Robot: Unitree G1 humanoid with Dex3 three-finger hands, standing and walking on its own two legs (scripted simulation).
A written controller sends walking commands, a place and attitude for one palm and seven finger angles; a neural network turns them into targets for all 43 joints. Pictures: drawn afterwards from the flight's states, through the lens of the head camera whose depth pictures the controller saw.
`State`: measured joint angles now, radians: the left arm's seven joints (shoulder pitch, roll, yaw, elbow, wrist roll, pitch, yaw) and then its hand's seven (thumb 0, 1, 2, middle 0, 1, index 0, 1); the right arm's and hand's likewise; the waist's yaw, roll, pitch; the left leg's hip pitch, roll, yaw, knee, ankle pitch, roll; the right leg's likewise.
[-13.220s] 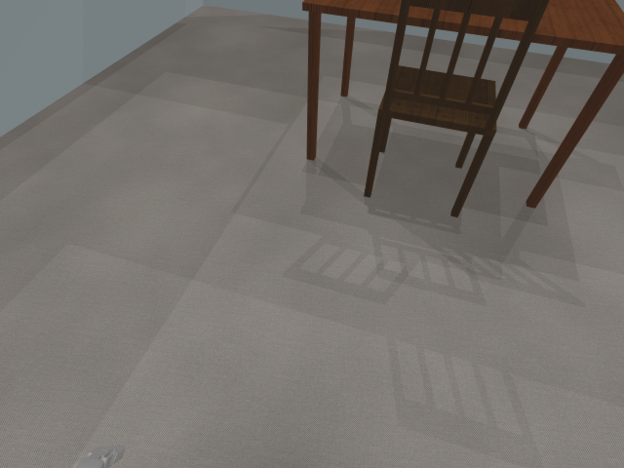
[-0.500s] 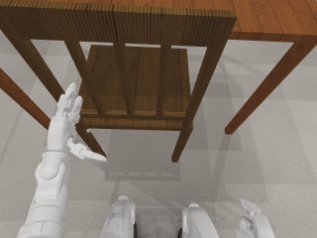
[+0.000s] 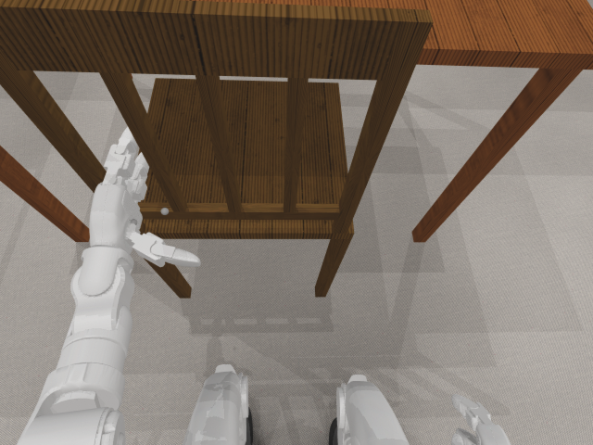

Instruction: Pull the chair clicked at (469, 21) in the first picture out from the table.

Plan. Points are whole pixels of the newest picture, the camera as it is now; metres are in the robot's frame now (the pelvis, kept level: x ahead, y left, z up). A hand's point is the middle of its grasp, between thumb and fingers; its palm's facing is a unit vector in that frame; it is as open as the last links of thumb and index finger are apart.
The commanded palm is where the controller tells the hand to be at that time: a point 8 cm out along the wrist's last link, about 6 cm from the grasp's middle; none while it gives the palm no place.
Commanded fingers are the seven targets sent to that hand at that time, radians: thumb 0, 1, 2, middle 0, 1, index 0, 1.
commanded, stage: push the fingers through the gap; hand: left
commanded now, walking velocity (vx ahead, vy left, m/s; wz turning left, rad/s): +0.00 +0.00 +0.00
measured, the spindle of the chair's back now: (224, 156) +0.49 +0.10 +0.04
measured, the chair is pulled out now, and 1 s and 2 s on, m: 0.00 0.00 0.00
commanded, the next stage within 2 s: hook a spindle and tug to test in 0.84 s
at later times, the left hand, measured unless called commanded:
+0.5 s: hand (164, 182) +0.45 +0.18 +0.03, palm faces +0.02 -1.00 -0.04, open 16.9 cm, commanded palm +0.42 +0.22 +0.03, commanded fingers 0.00 -0.50 0.30 -0.06 -0.08 -0.06 -0.08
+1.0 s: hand (172, 182) +0.45 +0.17 +0.02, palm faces +0.01 -1.00 -0.04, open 16.9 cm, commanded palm +0.43 +0.22 +0.02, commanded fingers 0.00 -0.50 0.30 -0.13 -0.30 -0.13 -0.30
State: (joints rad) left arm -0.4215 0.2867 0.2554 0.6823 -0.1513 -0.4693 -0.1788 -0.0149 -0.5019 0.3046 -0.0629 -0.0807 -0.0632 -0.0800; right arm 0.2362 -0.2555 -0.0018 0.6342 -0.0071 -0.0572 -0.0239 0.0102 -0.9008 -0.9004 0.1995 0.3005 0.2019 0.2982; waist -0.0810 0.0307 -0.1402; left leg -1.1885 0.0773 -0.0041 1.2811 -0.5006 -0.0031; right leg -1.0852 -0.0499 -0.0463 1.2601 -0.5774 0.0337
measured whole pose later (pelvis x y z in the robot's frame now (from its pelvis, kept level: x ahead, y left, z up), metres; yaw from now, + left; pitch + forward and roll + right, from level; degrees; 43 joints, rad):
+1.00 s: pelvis +0.00 +0.00 -0.01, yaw -1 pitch +25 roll -3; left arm -0.62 0.33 0.32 0.89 -0.11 -0.49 -0.17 -0.01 -0.50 0.30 -0.06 -0.09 -0.07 -0.09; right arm 0.26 -0.25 0.00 0.64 -0.02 0.01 0.00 0.01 -0.90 -0.90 0.20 0.30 0.20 0.30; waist -0.11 0.03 -0.14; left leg -1.24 0.08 0.00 1.30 -0.50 0.00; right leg -1.14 -0.04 -0.04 1.27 -0.57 0.04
